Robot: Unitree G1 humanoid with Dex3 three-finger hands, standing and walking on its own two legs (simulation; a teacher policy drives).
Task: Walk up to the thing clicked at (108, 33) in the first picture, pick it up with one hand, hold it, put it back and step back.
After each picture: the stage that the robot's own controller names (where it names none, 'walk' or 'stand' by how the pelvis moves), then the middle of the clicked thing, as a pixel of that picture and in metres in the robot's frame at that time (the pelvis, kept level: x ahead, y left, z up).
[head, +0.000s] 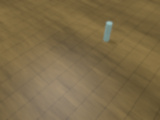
stand; (107, 31) +1.49 -0.30 -0.65
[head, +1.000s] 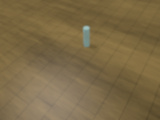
walk; (86, 37) +1.38 +0.06 -0.63
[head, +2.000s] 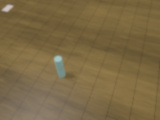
walk; (60, 67) +0.86 +0.26 -0.65
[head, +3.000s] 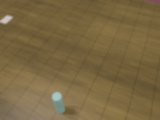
walk; (58, 103) +0.52 +0.22 -0.64
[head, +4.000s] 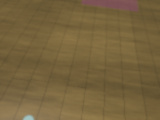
stand; out of the picture +0.39 +0.33 -0.63
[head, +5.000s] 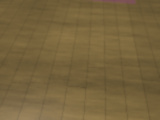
stand; out of the picture +0.34 +0.33 -0.65
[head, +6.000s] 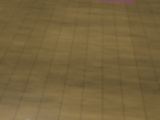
stand; out of the picture +0.35 +0.35 -0.66
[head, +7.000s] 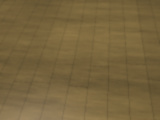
walk; out of the picture +0.29 +0.39 -0.65
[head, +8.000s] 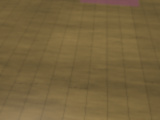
stand; out of the picture +0.35 +0.35 -0.64
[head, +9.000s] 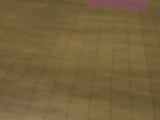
stand; out of the picture +0.28 +0.37 -0.65
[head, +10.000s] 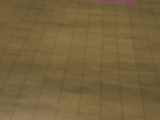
stand; out of the picture +0.28 +0.38 -0.63
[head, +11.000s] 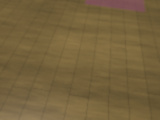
stand; out of the picture +0.27 +0.32 -0.66
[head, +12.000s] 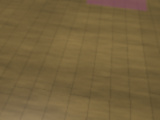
stand; out of the picture +0.27 +0.33 -0.66
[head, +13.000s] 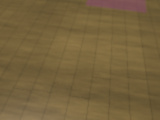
stand; out of the picture +0.27 +0.34 -0.66
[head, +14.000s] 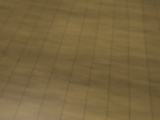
go down; out of the picture +0.28 +0.33 -0.65
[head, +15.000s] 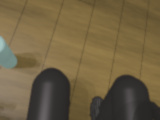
go down; (2, 54) +0.38 +0.33 -0.25
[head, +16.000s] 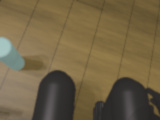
go down; (10, 56) +0.37 +0.33 -0.25
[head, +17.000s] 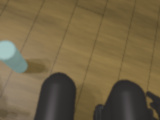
go down; (13, 59) +0.38 +0.32 -0.26
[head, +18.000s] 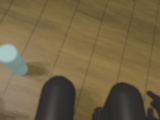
approach; (15, 62) +0.38 +0.32 -0.27
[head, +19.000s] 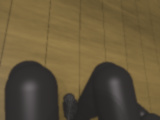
close in; out of the picture +0.36 +0.35 -0.15
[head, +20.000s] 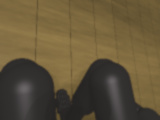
close; out of the picture +0.35 +0.36 -0.15
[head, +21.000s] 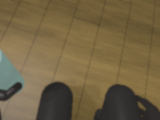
lift; (2, 74) +0.30 +0.25 +0.00
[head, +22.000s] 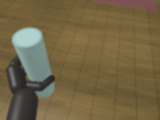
hold; (38, 68) +0.33 +0.15 +0.11
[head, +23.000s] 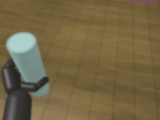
hold; (32, 69) +0.34 +0.17 +0.08
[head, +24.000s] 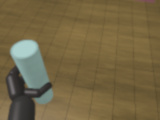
hold; (36, 76) +0.34 +0.16 +0.05
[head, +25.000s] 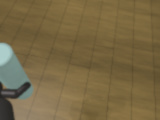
crouch; (13, 76) +0.34 +0.22 +0.01
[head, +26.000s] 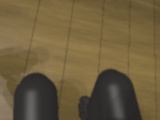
lower; out of the picture +0.40 +0.32 -0.06
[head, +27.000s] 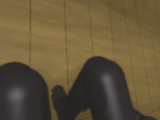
lower; out of the picture +0.37 +0.34 -0.16
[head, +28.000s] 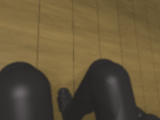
lower; out of the picture +0.35 +0.35 -0.15
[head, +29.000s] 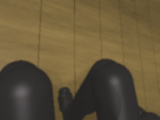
lower; out of the picture +0.34 +0.35 -0.15
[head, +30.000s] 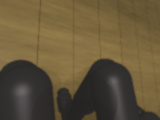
lower; out of the picture +0.34 +0.35 -0.15
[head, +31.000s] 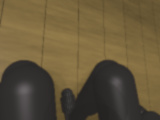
open; out of the picture +0.34 +0.35 -0.16
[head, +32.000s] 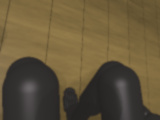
rise; out of the picture +0.37 +0.34 -0.15
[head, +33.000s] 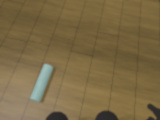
stand; (42, 82) +0.49 +0.25 -0.58
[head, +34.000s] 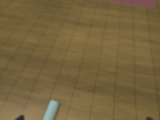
stand; (48, 117) +0.46 +0.25 -0.69
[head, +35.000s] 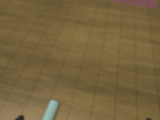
stand; (48, 117) +0.45 +0.24 -0.69
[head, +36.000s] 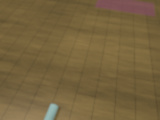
stand; out of the picture +0.47 +0.26 -0.73
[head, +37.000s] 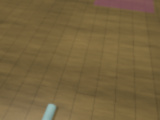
stand; out of the picture +0.46 +0.29 -0.75
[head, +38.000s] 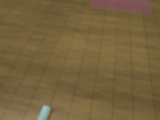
stand; out of the picture +0.45 +0.33 -0.75
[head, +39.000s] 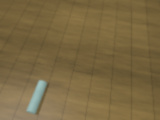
walk; (37, 96) +0.50 +0.32 -0.72
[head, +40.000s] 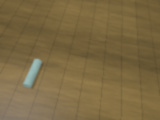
walk; (32, 72) +0.72 +0.36 -0.74
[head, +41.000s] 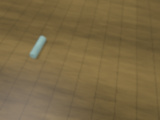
stand; (38, 46) +1.08 +0.46 -0.73
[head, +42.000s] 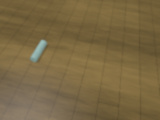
stand; (38, 50) +1.09 +0.44 -0.73
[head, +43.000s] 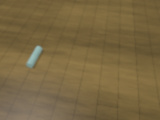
stand; (34, 56) +1.10 +0.49 -0.75
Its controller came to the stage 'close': yes
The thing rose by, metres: 0.72
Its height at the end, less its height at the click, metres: -0.09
